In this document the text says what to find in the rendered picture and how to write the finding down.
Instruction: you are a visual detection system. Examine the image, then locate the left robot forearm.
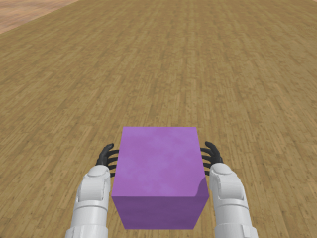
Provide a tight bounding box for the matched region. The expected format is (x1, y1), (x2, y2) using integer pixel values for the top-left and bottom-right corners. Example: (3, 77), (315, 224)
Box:
(64, 165), (111, 238)

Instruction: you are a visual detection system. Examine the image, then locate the right robot hand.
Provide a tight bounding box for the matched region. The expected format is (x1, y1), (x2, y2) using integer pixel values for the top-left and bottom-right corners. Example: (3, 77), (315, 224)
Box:
(200, 141), (224, 176)

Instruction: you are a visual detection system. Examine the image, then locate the left robot hand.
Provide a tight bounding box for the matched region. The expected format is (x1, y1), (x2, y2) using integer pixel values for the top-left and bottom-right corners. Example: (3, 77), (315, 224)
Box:
(95, 143), (119, 178)

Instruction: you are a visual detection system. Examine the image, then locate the right robot forearm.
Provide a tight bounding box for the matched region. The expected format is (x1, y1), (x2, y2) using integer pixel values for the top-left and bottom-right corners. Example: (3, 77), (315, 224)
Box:
(209, 163), (259, 238)

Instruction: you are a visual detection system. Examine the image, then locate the carton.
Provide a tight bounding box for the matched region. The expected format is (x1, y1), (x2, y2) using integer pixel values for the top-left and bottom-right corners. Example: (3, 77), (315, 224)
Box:
(111, 126), (209, 230)

